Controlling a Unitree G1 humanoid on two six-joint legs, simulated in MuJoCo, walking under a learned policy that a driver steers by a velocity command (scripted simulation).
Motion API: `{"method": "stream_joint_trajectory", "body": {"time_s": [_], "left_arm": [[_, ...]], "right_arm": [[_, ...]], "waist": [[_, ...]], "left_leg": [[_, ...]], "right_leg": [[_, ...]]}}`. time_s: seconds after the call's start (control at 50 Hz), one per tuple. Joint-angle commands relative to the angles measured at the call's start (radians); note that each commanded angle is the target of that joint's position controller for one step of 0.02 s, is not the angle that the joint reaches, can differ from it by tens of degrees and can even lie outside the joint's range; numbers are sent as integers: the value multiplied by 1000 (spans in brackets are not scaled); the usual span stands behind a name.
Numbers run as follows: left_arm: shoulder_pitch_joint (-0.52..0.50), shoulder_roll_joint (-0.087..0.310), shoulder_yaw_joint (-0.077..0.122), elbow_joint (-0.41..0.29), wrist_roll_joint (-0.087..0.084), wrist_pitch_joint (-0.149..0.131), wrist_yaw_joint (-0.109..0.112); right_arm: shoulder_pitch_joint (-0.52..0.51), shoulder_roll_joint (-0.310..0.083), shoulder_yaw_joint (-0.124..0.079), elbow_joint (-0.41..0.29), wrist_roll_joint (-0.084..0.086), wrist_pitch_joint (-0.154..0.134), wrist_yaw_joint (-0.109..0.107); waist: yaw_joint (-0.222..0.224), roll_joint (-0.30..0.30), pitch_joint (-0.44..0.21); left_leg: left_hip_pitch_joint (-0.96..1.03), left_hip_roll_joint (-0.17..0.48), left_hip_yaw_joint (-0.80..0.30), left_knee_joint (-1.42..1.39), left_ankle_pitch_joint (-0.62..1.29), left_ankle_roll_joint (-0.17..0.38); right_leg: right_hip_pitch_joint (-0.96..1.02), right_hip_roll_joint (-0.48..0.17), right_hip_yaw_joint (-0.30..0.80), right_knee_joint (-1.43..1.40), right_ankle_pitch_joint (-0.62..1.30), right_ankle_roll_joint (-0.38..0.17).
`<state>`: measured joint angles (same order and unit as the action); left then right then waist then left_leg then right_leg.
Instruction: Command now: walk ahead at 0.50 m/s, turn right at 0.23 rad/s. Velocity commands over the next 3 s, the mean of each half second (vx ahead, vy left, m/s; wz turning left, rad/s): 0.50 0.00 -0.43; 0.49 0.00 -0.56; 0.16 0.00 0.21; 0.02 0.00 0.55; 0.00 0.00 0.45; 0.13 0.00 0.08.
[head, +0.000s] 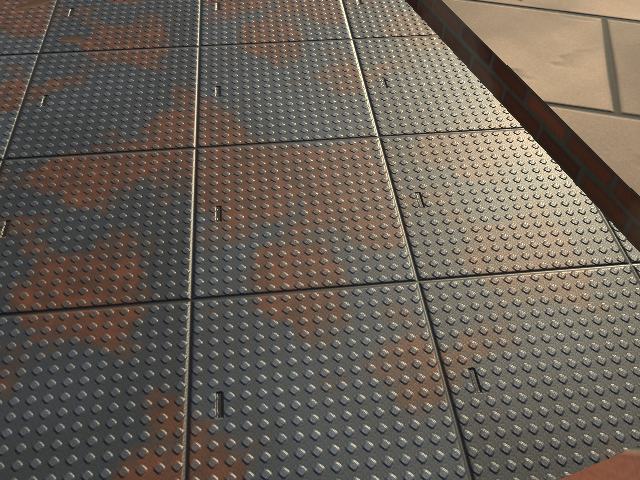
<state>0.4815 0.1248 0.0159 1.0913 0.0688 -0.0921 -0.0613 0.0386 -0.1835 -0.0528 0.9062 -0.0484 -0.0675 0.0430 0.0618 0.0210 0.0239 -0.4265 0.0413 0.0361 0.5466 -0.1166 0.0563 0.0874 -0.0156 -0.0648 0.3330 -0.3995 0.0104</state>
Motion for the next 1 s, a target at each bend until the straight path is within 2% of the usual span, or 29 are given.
{"method": "stream_joint_trajectory", "body": {"time_s": [0.02,0.04,0.06,0.1,0.14,0.18,0.22,0.28,0.36,0.42,0.52,0.54,0.58,0.62,0.64,0.66,0.68,0.7,0.72,0.74,0.76,0.78,0.8,0.82,0.84,0.86,0.88,0.94,1.0], "left_arm": [[66,34,0,-70,13,-18,-22],[-88,122,37,-105,-5,-26,-33],[-99,123,45,-86,-22,-36,-16],[-93,57,35,-93,-8,-32,13],[-101,18,30,-110,-9,-16,7],[-122,32,34,-126,-27,-10,-14],[-161,40,32,-155,-21,-5,-24],[-262,69,32,-220,-17,18,-6],[-296,91,36,-256,-12,51,-4],[-277,107,43,-260,-14,52,-1],[-402,85,30,-318,-16,37,-9],[-461,91,28,-340,-17,34,-14],[-406,86,28,-352,-14,27,-11],[-285,147,54,-325,-27,4,-1],[-163,184,69,-284,-38,-17,12],[-10,231,97,-227,-30,-43,30],[240,277,104,-137,12,-55,56],[422,251,88,-64,25,-51,51],[326,228,91,-68,24,-71,54],[168,160,65,-91,-15,-74,42],[98,91,30,-94,-22,-69,33],[26,91,15,-102,-12,-62,21],[-92,29,-19,-155,-2,-57,25],[-167,-14,-42,-198,1,-62,44],[-222,43,-38,-230,-2,-66,55],[-278,217,31,-232,-132,-40,103],[-197,237,35,-223,-128,-30,119],[-57,184,39,-206,-116,-1,142],[24,122,42,-184,-109,36,170]], "right_arm": [[542,-210,-59,89,-4,-27,-24],[585,-188,-56,131,-49,-41,-28],[457,-170,-54,117,-36,-51,-33],[364,-35,-9,108,-17,-44,-50],[320,39,18,93,-29,-45,-60],[318,28,16,93,-34,-68,-61],[364,13,16,119,-48,-91,-60],[415,-17,22,152,-44,-122,-50],[473,-69,22,180,-53,-116,-24],[507,-53,23,189,-74,-110,-30],[532,-66,14,161,-54,-101,-62],[526,-90,4,152,-20,-96,-67],[497,-124,-2,129,-49,-88,-72],[427,-194,-23,84,-52,-79,-70],[382,-210,-28,68,-61,-66,-60],[391,-209,-25,79,-70,-59,-35],[428,-34,17,38,-115,-66,-2],[211,-54,18,-82,-50,-82,49],[15,-23,25,-167,-11,-96,49],[-39,-87,8,-185,-5,-93,20],[9,-106,2,-187,-35,-84,-3],[95,-63,13,-170,-51,-66,-20],[187,-44,25,-141,-80,-48,-24],[231,-37,24,-139,-81,-52,-32],[294,-36,21,-135,-64,-50,-41],[172,-118,-15,-179,127,-48,-65],[124,-106,-1,-195,131,-45,-68],[-6,-73,7,-255,70,-35,-39],[-32,-76,1,-250,68,-40,-7]], "waist": [[-241,229,-344],[-262,125,-175],[-203,65,-43],[-126,20,-18],[-77,-1,11],[-64,12,39],[-67,5,59],[-69,-16,63],[-76,21,71],[-71,21,74],[-130,34,107],[-157,26,121],[-102,75,108],[-46,109,60],[16,64,21],[79,40,-11],[100,-184,-192],[207,-84,-276],[221,-48,-28],[156,-47,42],[79,-14,7],[-8,-25,46],[-79,-6,53],[-100,-28,19],[-144,-90,5],[-192,-44,77],[-141,-19,32],[-35,-30,-33],[28,-71,-19]], "left_leg": [[949,310,-562,-198,50,346],[815,309,-569,-269,-46,272],[592,316,-438,-285,-72,244],[421,298,-294,-335,11,214],[339,262,-178,-376,127,173],[307,222,-55,-392,211,151],[309,222,8,-408,292,165],[338,227,79,-417,432,183],[407,243,137,-390,540,184],[584,290,129,-337,518,192],[676,291,204,-289,511,160],[655,270,247,-307,498,158],[602,285,279,-248,716,133],[545,276,315,-114,914,118],[500,232,332,53,864,106],[287,189,321,279,739,82],[-216,21,252,693,-210,-46],[-446,-133,9,891,-537,-32],[-613,-73,-140,812,-457,-2],[-536,-9,-188,819,-399,-33],[-438,16,-207,750,-345,-29],[-332,24,-182,709,-329,-10],[-188,37,-206,603,-168,17],[-8,23,-185,429,35,27],[177,0,-131,345,199,-2],[180,-62,-16,253,216,-68],[225,-69,-51,202,289,-92],[137,-57,-112,-47,425,-89],[17,11,-111,-315,626,-72]], "right_leg": [[-705,100,62,679,-145,-45],[-849,56,184,925,-142,-94],[-849,-9,213,1006,-27,-124],[-749,-82,221,1004,107,-159],[-714,-103,232,981,210,-157],[-718,-102,220,905,257,-145],[-753,-118,214,808,335,-119],[-771,-134,176,585,433,-64],[-775,-108,139,528,456,-56],[-909,-109,208,567,468,-73],[-959,-94,100,581,264,-79],[-916,-63,26,469,121,-70],[-783,-45,10,536,104,-96],[-602,45,-56,529,34,-106],[-457,99,-84,433,115,-124],[-170,149,-94,349,242,-169],[378,-17,281,373,481,-379],[508,-170,676,136,363,-430],[313,-203,671,105,229,-389],[69,-199,638,153,163,-382],[-84,-163,575,207,156,-374],[-318,-149,538,226,163,-365],[-539,-94,447,219,144,-309],[-723,-19,348,195,97,-266],[-885,54,263,256,41,-241],[-963,5,346,223,326,-289],[-955,2,363,281,310,-282],[-713,25,411,452,89,-236],[-411,49,366,657,135,-187]]}}
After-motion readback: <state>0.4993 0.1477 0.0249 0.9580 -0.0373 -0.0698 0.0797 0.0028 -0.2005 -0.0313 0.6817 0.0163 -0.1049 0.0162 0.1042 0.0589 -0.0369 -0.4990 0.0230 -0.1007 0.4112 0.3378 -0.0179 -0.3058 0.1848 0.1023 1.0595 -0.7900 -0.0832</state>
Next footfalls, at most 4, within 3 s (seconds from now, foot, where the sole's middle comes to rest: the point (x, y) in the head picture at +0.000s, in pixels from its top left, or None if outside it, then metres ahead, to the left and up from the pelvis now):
0.66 right None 0.36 -0.21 -0.76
1.04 left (426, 414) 0.72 -0.20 -0.91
1.44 right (535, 430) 0.69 -0.45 -0.91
1.92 left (421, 421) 0.70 -0.18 -0.91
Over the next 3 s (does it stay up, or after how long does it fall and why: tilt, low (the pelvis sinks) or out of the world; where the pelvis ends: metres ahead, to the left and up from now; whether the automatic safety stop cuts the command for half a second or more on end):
stays up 0.77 -0.29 -0.16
